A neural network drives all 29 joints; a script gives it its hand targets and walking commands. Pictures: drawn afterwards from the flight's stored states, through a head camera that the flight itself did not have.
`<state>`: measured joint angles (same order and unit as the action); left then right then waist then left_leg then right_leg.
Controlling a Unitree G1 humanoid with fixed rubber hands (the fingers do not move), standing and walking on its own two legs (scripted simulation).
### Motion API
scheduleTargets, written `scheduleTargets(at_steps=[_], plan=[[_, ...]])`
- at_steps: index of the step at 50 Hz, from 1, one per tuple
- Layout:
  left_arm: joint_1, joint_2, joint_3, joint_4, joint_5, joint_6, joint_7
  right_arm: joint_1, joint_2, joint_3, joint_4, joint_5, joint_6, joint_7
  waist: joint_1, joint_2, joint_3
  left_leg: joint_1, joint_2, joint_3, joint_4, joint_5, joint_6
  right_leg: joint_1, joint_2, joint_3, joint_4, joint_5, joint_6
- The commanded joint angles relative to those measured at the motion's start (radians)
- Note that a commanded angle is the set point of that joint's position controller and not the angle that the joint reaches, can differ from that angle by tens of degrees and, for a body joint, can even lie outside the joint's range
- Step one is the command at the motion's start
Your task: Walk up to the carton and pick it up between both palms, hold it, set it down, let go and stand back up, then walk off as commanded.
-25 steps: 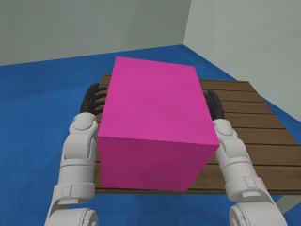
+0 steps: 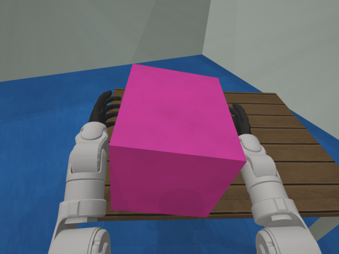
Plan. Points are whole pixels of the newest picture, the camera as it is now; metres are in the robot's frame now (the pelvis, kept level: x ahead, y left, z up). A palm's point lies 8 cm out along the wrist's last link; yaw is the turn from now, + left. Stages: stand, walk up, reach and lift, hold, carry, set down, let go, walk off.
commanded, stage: reach and lift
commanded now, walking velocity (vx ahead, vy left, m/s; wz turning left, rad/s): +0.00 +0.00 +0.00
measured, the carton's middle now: (168, 138) +0.40 -0.01 +0.11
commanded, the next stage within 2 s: hold in 0.54 s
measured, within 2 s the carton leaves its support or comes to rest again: neither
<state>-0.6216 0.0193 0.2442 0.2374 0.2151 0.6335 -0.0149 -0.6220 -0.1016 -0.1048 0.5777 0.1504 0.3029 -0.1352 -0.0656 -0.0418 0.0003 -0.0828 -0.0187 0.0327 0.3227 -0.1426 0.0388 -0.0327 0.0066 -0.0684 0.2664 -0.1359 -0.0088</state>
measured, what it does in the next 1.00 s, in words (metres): stands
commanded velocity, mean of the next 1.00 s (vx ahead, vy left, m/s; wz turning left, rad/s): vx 0.00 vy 0.00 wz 0.00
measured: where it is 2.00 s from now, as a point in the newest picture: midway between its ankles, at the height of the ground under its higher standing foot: outside the picture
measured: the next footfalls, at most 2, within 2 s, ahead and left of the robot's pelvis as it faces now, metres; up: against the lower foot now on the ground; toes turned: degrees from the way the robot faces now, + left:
none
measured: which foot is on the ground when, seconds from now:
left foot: down 0.00-1.00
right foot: down 0.00-1.00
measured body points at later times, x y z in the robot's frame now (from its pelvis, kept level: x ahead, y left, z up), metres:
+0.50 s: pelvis +0.00 -0.01 +0.00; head -0.05 +0.02 +0.45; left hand +0.38 +0.16 +0.20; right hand +0.38 -0.17 +0.19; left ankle +0.03 +0.09 -0.75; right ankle +0.01 -0.11 -0.75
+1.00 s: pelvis -0.01 -0.01 +0.00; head -0.07 +0.02 +0.44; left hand +0.37 +0.17 +0.22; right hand +0.38 -0.16 +0.22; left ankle +0.03 +0.09 -0.75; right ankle +0.01 -0.11 -0.75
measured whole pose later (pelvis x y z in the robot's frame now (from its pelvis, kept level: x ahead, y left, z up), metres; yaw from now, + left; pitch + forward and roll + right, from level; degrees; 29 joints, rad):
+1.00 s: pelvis -0.01 -0.01 +0.00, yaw +2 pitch -6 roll -1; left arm -0.68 0.06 0.28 0.20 0.19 0.75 -0.01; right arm -0.76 -0.11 -0.10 0.61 0.20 0.40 -0.15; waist -0.06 -0.07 -0.06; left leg -0.10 -0.01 0.00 0.33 -0.13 0.02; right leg -0.03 0.02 -0.10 0.26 -0.13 -0.02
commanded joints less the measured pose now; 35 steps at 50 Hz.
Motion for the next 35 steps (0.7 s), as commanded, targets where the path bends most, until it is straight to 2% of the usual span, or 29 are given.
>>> scheduleTargets(at_steps=[1,2,3,4,6,9,10,11,12,13,14,15,16,17,18,19,20,21,23,24,25,26,29,30,31,32,33,34,35], plan=[[-0.638,-0.607,-0.495,-0.198,-0.15,-0.078,-0.073,-0.969,0.601,0.466,-0.503,0.107,-0.12,0.113,0.051,0.01,-0.562,0.202,0.014,-0.075,0.021,0.33,-0.053,0.084,0.047,0.015,0.007,0.254,0.03],[-0.629,-0.611,-0.503,-0.171,-0.156,-0.072,-0.071,-0.971,0.614,0.477,-0.509,0.116,-0.113,0.11,0.043,0.018,-0.564,0.194,0.008,-0.071,0.025,0.31,-0.049,0.084,0.041,0.02,0.01,0.254,0.027],[-0.629,-0.611,-0.503,-0.167,-0.158,-0.073,-0.067,-0.926,0.611,0.463,-0.455,0.116,-0.106,0.109,0.031,0.038,-0.556,0.201,0.011,-0.077,0.024,0.29,-0.05,0.042,0.046,0.012,0.005,0.228,0.026],[-0.627,-0.596,-0.49,-0.173,-0.152,-0.067,-0.067,-0.927,0.594,0.459,-0.468,0.113,-0.104,0.106,0.04,0.024,-0.552,0.193,0.012,-0.073,0.015,0.272,-0.047,0.054,0.042,0.018,-0.004,0.225,0.028],[-0.607,-0.571,-0.454,-0.095,-0.114,-0.041,-0.072,-0.896,0.563,0.407,-0.353,0.092,-0.081,0.114,0.037,0.047,-0.445,0.152,0.008,-0.062,-0.012,0.138,-0.039,0.011,0.031,0.017,-0.017,0.106,0.028],[-0.647,-0.551,-0.433,-0.131,-0.115,-0.026,-0.092,-0.879,0.566,0.386,-0.305,0.096,-0.065,0.114,0.02,0.043,-0.438,0.138,0.007,-0.05,-0.027,0.137,-0.042,0.046,0.026,0.022,-0.017,0.138,0.027],[-0.652,-0.557,-0.451,-0.142,-0.131,-0.024,-0.096,-0.897,0.558,0.384,-0.333,0.103,-0.066,0.114,0.014,0.066,-0.453,0.151,0.013,-0.061,-0.019,0.148,-0.046,0.041,0.025,0.02,-0.016,0.138,0.028],[-0.67,-0.559,-0.461,-0.134,-0.131,-0.025,-0.099,-0.874,0.565,0.356,-0.274,0.09,-0.057,0.113,-0.014,0.077,-0.428,0.149,0.004,-0.054,-0.026,0.126,-0.049,0.036,0.019,0.016,-0.022,0.121,0.028],[-0.689,-0.567,-0.452,-0.129,-0.126,-0.028,-0.103,-0.874,0.56,0.361,-0.256,0.089,-0.05,0.111,-0.017,0.075,-0.406,0.14,0.004,-0.049,-0.026,0.112,-0.048,0.036,0.02,0.018,-0.022,0.12,0.028],[-0.7,-0.564,-0.475,-0.176,-0.145,-0.027,-0.103,-0.891,0.573,0.374,-0.307,0.103,-0.058,0.11,-0.018,0.087,-0.442,0.131,0.006,-0.055,-0.014,0.152,-0.057,0.077,0.015,0.024,-0.007,0.174,0.031],[-0.733,-0.574,-0.507,-0.207,-0.168,-0.033,-0.106,-0.895,0.582,0.368,-0.323,0.102,-0.058,0.105,-0.04,0.094,-0.482,0.145,0.0,-0.059,-0.007,0.16,-0.058,0.07,0.019,0.022,0.0,0.183,0.035],[-0.722,-0.587,-0.514,-0.201,-0.18,-0.035,-0.105,-0.92,0.595,0.379,-0.37,0.113,-0.062,0.101,-0.037,0.08,-0.509,0.164,0.001,-0.065,0.002,0.212,-0.058,0.073,0.023,0.013,0.003,0.223,0.038],[-0.709,-0.6,-0.542,-0.211,-0.196,-0.033,-0.101,-0.915,0.583,0.382,-0.384,0.12,-0.058,0.096,-0.059,0.085,-0.531,0.187,0.004,-0.073,0.019,0.259,-0.072,0.083,0.029,0.021,0.004,0.264,0.038],[-0.684,-0.577,-0.517,-0.202,-0.175,-0.032,-0.103,-0.88,0.58,0.388,-0.355,0.113,-0.046,0.089,-0.055,0.081,-0.485,0.177,-0.001,-0.069,0.021,0.276,-0.069,0.087,0.022,0.023,0.001,0.276,0.04],[-0.67,-0.588,-0.521,-0.177,-0.176,-0.02,-0.107,-0.888,0.568,0.384,-0.377,0.124,-0.045,0.084,-0.066,0.1,-0.48,0.17,-0.004,-0.064,0.027,0.279,-0.077,0.092,0.024,0.022,0.001,0.278,0.036],[-0.662,-0.571,-0.496,-0.177,-0.168,-0.014,-0.113,-0.842,0.568,0.386,-0.334,0.126,-0.026,0.078,-0.062,0.108,-0.445,0.162,-0.005,-0.06,0.012,0.259,-0.071,0.082,0.016,0.028,-0.001,0.274,0.04],[-0.643,-0.56,-0.47,-0.144,-0.149,-0.008,-0.117,-0.862,0.566,0.388,-0.341,0.121,-0.024,0.08,-0.04,0.084,-0.403,0.134,-0.006,-0.061,-0.004,0.233,-0.067,0.088,0.019,0.026,-0.007,0.239,0.042],[-0.64,-0.569,-0.466,-0.147,-0.145,0.0,-0.124,-0.881,0.567,0.381,-0.354,0.115,-0.022,0.084,-0.046,0.07,-0.418,0.147,0.0,-0.067,-0.006,0.228,-0.067,0.1,0.022,0.017,-0.012,0.233,0.038],[-0.689,-0.561,-0.466,-0.172,-0.146,-0.006,-0.127,-0.87,0.563,0.369,-0.338,0.102,-0.016,0.086,-0.048,0.08,-0.421,0.128,-0.003,-0.063,-0.02,0.177,-0.062,0.088,0.018,0.018,-0.011,0.195,0.043],[-0.675,-0.57,-0.48,-0.184,-0.161,-0.005,-0.122,-0.9,0.567,0.39,-0.39,0.125,-0.022,0.088,-0.033,0.083,-0.431,0.126,0.003,-0.065,-0.007,0.225,-0.068,0.085,0.029,0.017,-0.001,0.222,0.042],[-0.671,-0.568,-0.469,-0.169,-0.15,0.0,-0.122,-0.895,0.566,0.378,-0.357,0.125,-0.014,0.091,-0.033,0.089,-0.427,0.134,0.002,-0.069,-0.002,0.234,-0.07,0.094,0.027,0.023,-0.004,0.22,0.038],[-0.664,-0.569,-0.459,-0.164,-0.149,0.007,-0.121,-0.941,0.558,0.395,-0.399,0.131,-0.019,0.094,-0.014,0.082,-0.431,0.142,0.008,-0.074,-0.005,0.243,-0.067,0.094,0.032,0.017,-0.007,0.216,0.032],[-0.687,-0.564,-0.458,-0.188,-0.155,0.001,-0.108,-0.979,0.585,0.44,-0.445,0.151,-0.017,0.092,0.012,0.021,-0.5,0.139,0.003,-0.072,0.006,0.246,-0.055,0.112,0.039,0.023,0.004,0.241,0.04],[-0.665,-0.538,-0.396,-0.12,-0.111,0.005,-0.113,-0.946,0.568,0.41,-0.36,0.132,-0.002,0.095,0.036,0.029,-0.435,0.118,-0.004,-0.061,-0.02,0.162,-0.038,0.076,0.037,0.023,-0.013,0.178,0.042],[-0.668,-0.546,-0.406,-0.112,-0.127,0.013,-0.112,-0.99,0.573,0.416,-0.407,0.136,-0.014,0.097,0.039,-0.003,-0.448,0.107,0.0,-0.058,-0.021,0.153,-0.036,0.092,0.033,0.028,-0.014,0.164,0.042],[-0.681,-0.547,-0.412,-0.137,-0.13,0.015,-0.108,-0.972,0.589,0.43,-0.38,0.15,-0.009,0.096,0.046,0.036,-0.467,0.116,-0.003,-0.056,-0.017,0.171,-0.038,0.083,0.035,0.022,-0.004,0.188,0.04],[-0.693,-0.552,-0.424,-0.174,-0.141,0.01,-0.105,-0.984,0.586,0.434,-0.405,0.146,-0.013,0.098,0.042,0.006,-0.496,0.133,0.003,-0.065,-0.012,0.191,-0.038,0.101,0.039,0.025,-0.003,0.206,0.039],[-0.711,-0.551,-0.425,-0.168,-0.145,0.005,-0.103,-1.001,0.596,0.438,-0.403,0.156,-0.015,0.098,0.046,0.017,-0.499,0.129,-0.001,-0.061,-0.009,0.173,-0.038,0.11,0.032,0.032,-0.006,0.2,0.04],[-0.704,-0.565,-0.452,-0.188,-0.155,0.005,-0.099,-1.014,0.594,0.449,-0.457,0.158,-0.024,0.096,0.036,0.013,-0.541,0.132,-0.001,-0.063,-0.001,0.208,-0.041,0.126,0.035,0.031,0.005,0.243,0.044]])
